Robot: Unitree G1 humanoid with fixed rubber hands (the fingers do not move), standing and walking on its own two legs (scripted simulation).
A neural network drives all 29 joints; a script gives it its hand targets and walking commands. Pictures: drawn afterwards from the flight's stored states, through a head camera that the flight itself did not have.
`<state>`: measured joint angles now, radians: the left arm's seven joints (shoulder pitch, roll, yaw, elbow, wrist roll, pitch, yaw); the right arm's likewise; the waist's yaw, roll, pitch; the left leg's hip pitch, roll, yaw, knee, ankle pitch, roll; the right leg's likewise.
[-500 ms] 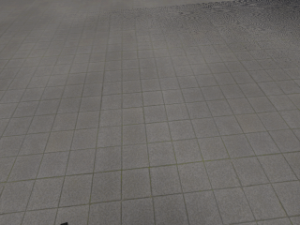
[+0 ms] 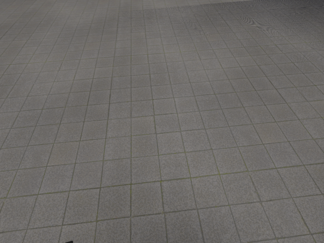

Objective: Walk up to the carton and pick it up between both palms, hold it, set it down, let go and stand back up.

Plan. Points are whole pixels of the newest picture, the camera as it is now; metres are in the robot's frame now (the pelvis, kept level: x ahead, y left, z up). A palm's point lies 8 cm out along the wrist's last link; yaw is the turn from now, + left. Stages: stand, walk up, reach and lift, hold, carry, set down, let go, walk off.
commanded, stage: walk up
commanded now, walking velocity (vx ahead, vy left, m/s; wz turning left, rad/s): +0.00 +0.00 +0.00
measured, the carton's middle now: out of the picture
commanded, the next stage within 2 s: none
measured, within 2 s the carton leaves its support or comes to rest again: neither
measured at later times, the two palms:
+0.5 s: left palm out of the picture -0.05 +0.38 -0.12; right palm (255, 217) +0.20 -0.21 -0.09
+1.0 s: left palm out of the picture -0.40 +0.30 -0.09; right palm (155, 200) +0.24 +0.05 -0.07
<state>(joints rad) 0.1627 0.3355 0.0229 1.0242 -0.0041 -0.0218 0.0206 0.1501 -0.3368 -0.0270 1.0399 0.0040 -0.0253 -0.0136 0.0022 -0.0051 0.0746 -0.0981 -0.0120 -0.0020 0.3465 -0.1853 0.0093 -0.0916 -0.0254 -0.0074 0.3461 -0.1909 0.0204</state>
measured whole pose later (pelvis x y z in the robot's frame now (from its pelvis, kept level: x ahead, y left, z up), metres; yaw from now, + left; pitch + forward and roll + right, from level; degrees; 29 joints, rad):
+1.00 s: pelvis -0.12 +0.05 -0.04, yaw +61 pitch -3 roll +1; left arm 0.38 0.55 0.12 0.57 0.02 0.00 0.04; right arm 0.13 -0.46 -0.07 0.58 -0.04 0.07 0.14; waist 0.02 -0.05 0.10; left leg -0.38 0.03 -0.02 0.71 -0.28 -0.01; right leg -0.38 -0.24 -0.16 0.95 -0.59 0.02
